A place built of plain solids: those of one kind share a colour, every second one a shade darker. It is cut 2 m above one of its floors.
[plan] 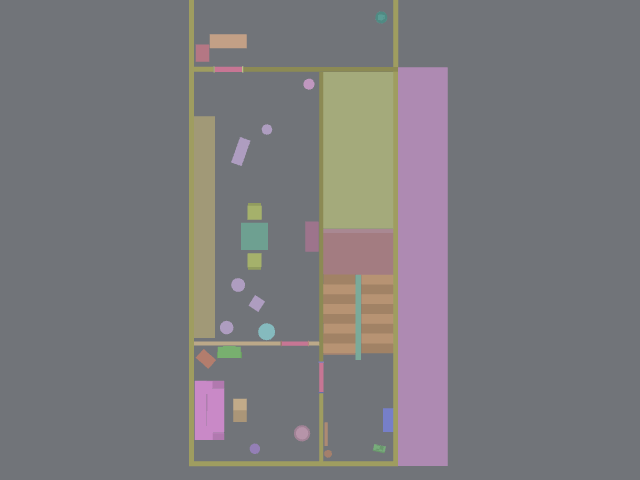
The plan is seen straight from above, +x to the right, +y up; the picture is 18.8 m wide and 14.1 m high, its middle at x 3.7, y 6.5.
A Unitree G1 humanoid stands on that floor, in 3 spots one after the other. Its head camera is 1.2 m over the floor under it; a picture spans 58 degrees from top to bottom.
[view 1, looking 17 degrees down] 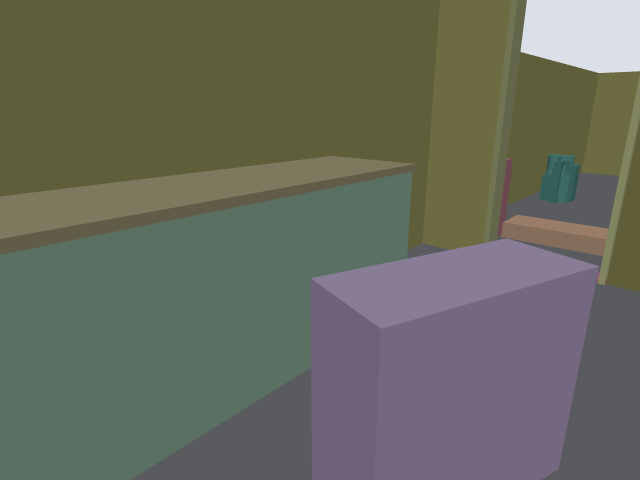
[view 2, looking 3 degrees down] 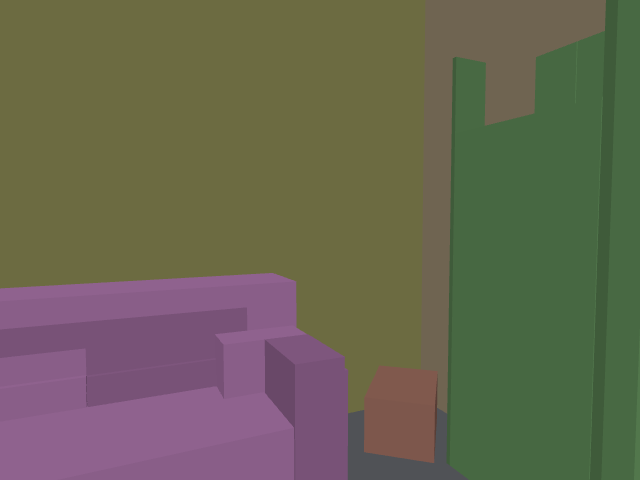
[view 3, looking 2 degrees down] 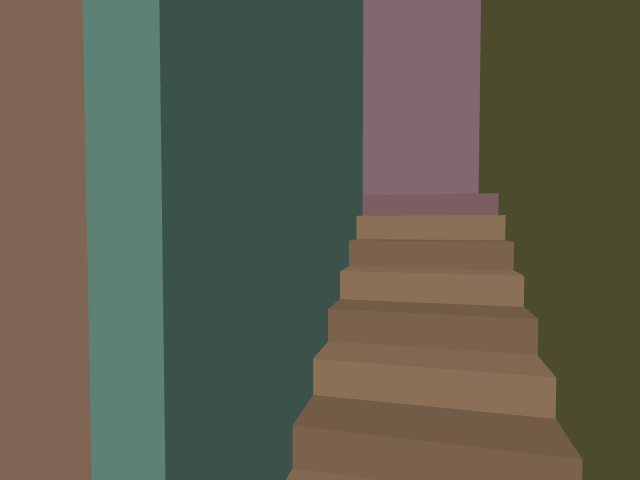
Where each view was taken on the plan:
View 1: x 1.85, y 7.97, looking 132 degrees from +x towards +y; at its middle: kitchen_run_units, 1.95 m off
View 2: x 2.28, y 1.60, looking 155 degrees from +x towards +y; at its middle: wall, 2.52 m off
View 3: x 5.38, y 2.27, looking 104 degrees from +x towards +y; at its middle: stair_spine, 1.96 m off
